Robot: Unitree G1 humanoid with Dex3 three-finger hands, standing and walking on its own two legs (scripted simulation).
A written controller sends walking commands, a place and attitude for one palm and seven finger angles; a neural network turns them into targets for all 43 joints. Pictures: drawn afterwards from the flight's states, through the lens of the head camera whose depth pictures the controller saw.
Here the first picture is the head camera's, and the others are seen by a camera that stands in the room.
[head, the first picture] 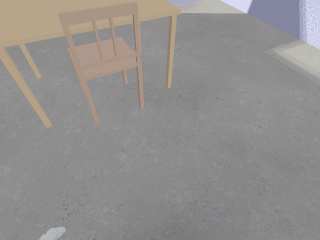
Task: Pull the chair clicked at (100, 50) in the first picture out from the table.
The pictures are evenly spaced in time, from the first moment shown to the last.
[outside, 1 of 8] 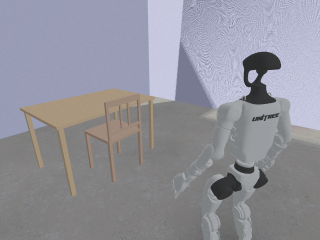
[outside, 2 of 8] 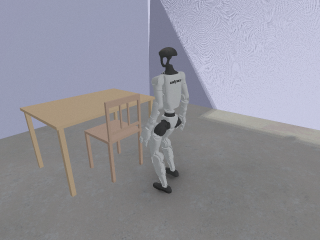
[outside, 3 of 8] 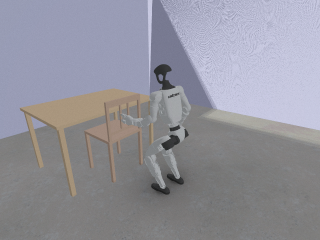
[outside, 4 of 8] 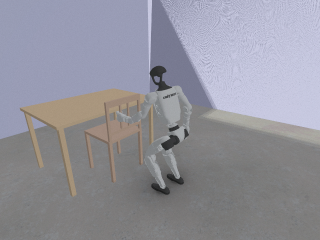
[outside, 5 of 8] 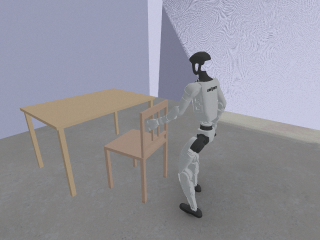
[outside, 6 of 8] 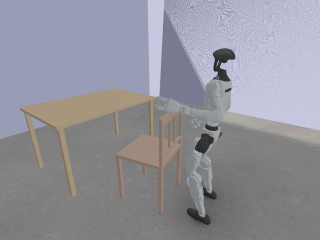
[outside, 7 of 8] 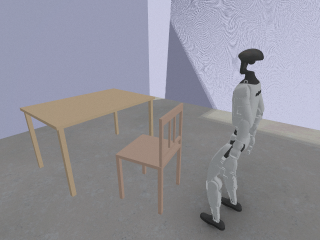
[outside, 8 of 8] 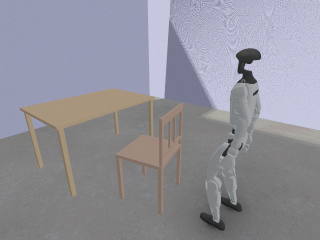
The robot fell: no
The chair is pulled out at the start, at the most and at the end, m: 0.00 0.59 0.59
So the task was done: yes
